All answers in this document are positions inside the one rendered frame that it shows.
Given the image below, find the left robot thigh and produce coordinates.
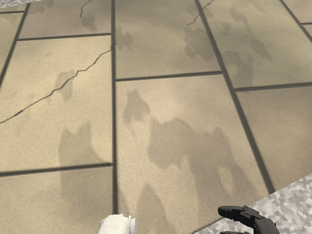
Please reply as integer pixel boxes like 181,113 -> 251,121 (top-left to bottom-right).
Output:
97,214 -> 137,234

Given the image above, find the robot right hand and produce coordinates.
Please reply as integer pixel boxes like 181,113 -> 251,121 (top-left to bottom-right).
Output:
217,205 -> 280,234

